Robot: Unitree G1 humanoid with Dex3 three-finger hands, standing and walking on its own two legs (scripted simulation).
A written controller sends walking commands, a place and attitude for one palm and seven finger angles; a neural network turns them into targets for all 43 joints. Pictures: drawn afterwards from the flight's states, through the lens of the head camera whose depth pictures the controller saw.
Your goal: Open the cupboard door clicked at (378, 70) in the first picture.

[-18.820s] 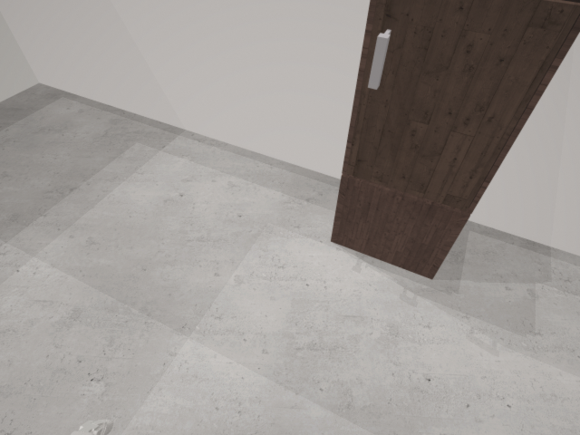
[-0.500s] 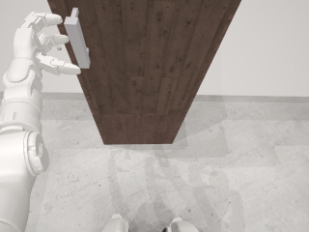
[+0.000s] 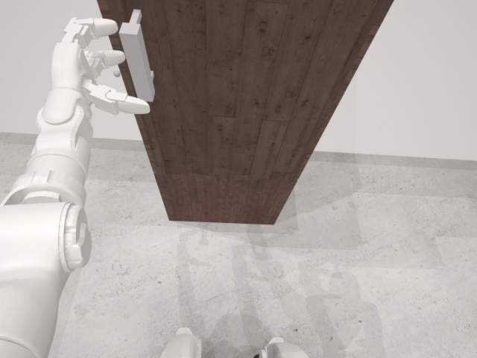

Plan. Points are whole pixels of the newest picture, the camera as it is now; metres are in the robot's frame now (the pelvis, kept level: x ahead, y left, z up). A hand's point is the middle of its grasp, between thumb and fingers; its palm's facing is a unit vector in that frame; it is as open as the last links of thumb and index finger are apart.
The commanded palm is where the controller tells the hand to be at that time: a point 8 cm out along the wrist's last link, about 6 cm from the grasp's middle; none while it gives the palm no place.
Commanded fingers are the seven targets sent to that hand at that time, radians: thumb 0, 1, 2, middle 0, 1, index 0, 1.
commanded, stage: slide the fingers in behind the handle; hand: left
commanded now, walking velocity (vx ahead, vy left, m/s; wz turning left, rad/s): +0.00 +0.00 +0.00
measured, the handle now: (141, 57) +0.57 +0.15 +0.13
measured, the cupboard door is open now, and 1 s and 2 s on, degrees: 0 0 0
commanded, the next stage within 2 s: move the hooked fingers beside the handle in 0.30 s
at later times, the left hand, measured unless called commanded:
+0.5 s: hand (121, 76) +0.52 +0.17 +0.13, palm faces +0.02 -1.00 -0.04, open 14.4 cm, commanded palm +0.51 +0.17 +0.13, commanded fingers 0.00 -0.50 0.30 -0.30 -1.20 -0.30 -1.20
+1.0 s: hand (116, 74) +0.52 +0.18 +0.14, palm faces +0.01 -1.00 -0.03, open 14.0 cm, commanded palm +0.51 +0.19 +0.13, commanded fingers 0.00 -0.50 0.30 -0.30 -1.20 -0.30 -1.20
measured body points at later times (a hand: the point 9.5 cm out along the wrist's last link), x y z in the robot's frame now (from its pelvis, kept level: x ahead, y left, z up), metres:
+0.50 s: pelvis +0.00 +0.00 +0.00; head +0.10 +0.02 +0.44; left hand +0.51 +0.23 +0.14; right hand +0.00 -0.26 -0.11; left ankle +0.02 +0.10 -0.69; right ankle -0.02 -0.13 -0.69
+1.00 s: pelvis +0.00 +0.00 +0.00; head +0.11 +0.01 +0.44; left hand +0.52 +0.23 +0.14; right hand -0.02 -0.27 -0.11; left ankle +0.02 +0.10 -0.69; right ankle -0.02 -0.13 -0.69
